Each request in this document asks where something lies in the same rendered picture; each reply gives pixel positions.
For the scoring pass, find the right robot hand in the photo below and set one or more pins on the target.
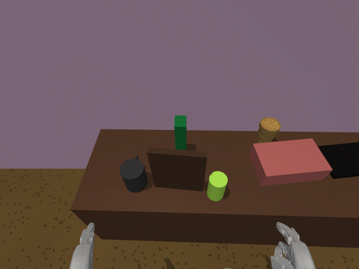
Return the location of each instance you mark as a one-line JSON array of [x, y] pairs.
[[297, 253]]

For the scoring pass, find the left robot hand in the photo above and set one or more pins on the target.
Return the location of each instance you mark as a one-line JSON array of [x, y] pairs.
[[83, 254]]

